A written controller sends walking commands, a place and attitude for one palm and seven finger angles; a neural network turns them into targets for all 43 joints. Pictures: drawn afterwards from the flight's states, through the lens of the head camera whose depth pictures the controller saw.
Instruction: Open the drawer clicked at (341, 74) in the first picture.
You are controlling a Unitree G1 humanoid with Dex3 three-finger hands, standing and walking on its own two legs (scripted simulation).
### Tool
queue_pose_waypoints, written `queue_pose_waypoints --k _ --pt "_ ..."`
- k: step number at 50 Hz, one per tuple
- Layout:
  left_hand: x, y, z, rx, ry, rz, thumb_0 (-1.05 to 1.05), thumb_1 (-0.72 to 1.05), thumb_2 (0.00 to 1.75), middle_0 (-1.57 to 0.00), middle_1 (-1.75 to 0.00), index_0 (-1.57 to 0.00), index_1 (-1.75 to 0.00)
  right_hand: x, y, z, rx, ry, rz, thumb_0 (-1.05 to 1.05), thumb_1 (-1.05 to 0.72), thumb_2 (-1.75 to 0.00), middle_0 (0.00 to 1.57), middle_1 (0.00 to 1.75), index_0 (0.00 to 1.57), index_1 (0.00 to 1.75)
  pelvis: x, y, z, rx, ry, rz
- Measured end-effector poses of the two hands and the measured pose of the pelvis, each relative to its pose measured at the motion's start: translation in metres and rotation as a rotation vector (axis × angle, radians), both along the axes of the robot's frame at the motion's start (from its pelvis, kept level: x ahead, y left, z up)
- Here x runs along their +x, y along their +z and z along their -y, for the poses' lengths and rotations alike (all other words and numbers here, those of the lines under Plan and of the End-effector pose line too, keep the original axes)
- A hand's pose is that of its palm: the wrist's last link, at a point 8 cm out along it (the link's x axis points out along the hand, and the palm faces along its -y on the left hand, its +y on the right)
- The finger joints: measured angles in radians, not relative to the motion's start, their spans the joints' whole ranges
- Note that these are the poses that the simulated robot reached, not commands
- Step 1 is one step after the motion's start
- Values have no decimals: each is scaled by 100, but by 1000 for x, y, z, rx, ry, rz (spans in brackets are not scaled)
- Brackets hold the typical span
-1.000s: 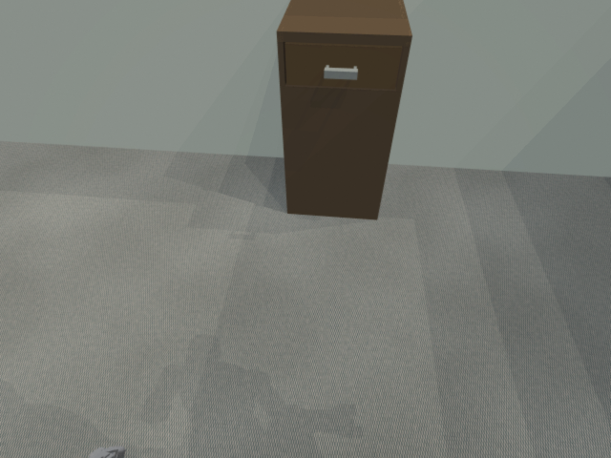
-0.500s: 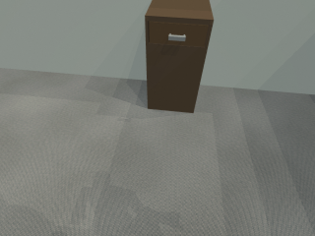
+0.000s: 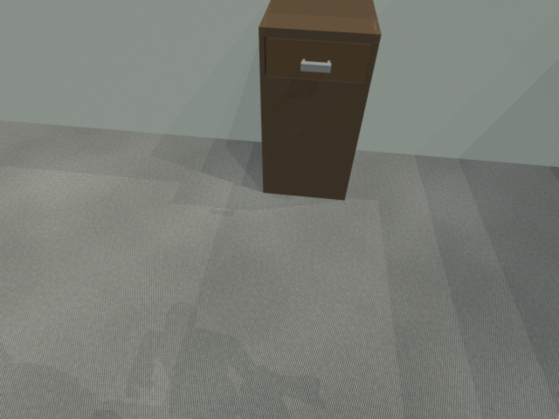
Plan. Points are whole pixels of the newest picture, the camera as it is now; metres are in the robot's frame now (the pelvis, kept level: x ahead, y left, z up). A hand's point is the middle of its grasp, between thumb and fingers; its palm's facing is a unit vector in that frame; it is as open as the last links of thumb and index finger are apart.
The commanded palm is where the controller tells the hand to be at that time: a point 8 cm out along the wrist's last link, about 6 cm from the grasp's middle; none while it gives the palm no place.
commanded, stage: look at it before walking up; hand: left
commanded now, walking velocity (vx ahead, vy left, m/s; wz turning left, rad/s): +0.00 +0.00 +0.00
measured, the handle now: (316, 64) +1.29 -0.06 -0.06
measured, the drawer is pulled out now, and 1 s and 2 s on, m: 0.00 0.00 0.00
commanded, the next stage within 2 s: walk to a spot facing it in 0.44 s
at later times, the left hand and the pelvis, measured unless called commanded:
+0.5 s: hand out of the picture +0.07 +0.25 -0.15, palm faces -0.03 -0.94 -0.34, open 7.4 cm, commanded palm none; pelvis +0.01 +0.00 +0.00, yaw +0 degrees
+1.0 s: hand out of the picture +0.09 +0.15 -0.18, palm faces -0.11 -0.97 -0.21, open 7.4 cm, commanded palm none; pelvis +0.08 -0.04 -0.02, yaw -11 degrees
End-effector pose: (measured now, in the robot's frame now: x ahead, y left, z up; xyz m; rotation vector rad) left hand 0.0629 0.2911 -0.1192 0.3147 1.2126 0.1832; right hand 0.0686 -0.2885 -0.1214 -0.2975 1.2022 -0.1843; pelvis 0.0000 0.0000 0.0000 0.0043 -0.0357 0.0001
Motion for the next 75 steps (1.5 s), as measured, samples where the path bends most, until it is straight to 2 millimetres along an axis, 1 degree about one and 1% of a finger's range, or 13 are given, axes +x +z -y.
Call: queue_pose_waypoints --k 13,31,40,45,48,51,54,59,64,67,69,72,75 --pt "8 2 1 -1 -4 15 1 91 90 -20 -30 -20 -30 10 3 2 -5 4 18 1 -91 -90 20 30 20 30 3 1 0 0 0 3" --pt "1 -1 3 1 7 -20 1 91 90 -20 -30 -20 -30 5 1 2 -6 -4 -8 1 -91 -90 20 30 20 30 7 1 2 -1 -12 0" --pt "-10 -24 38 -85 -18 -142 1 91 90 -20 -30 -20 -30 -24 -24 -19 74 -129 -38 0 -91 -90 20 30 20 30 32 -11 8 10 -114 -23" --pt "12 -32 71 -111 -62 -165 1 91 90 -20 -30 -20 -30 -51 -44 -17 120 -230 -102 0 -91 -90 20 30 20 30 53 -22 25 10 -173 -18" --pt "27 -34 87 -117 -48 -118 1 91 90 -20 -30 -20 -30 -54 -48 -13 134 -245 -176 1 -91 -90 20 30 20 30 67 -23 34 -4 -172 -20" --pt "33 -27 100 -129 -50 -138 1 91 90 -20 -30 -20 -30 -30 -39 -9 138 -256 -161 1 -91 -90 20 30 20 30 83 -14 39 -5 -196 -29" --pt "40 -22 109 -142 -72 -190 1 91 90 -20 -30 -20 -30 9 -28 -5 139 -275 -78 1 -91 -90 20 30 20 30 101 -6 42 1 -224 -41" --pt "63 -19 111 -151 -99 -253 1 91 90 -20 -30 -20 -30 84 -15 -2 137 -286 61 1 -91 -90 19 30 20 30 137 -2 39 -1 -273 -52" --pt "106 -27 97 -143 -103 -280 1 91 90 -20 -30 -20 -30 168 -8 -8 131 -258 159 1 -91 -90 19 30 20 30 184 -8 30 -14 -307 -49" --pt "142 -40 83 -139 -112 -294 1 91 90 -20 -30 -20 -30 217 -8 -14 108 -246 219 1 -91 -90 19 30 20 30 219 -18 22 -19 -334 -44" --pt "172 -53 72 -137 -134 -305 1 91 90 -20 -30 -20 -30 238 -11 -17 77 -259 265 1 -91 -90 20 30 20 30 241 -28 16 -26 -367 -40" --pt "233 -55 64 -127 -206 -272 1 91 90 -20 -30 -20 -30 239 -6 -24 62 -318 264 0 -91 -90 20 30 20 30 262 -25 11 -19 -421 -21" --pt "306 -46 68 -129 -287 -184 1 91 90 -20 -30 -19 -30 220 -4 -34 62 -406 199 0 -91 -90 20 30 20 30 284 -14 9 -20 -460 -17"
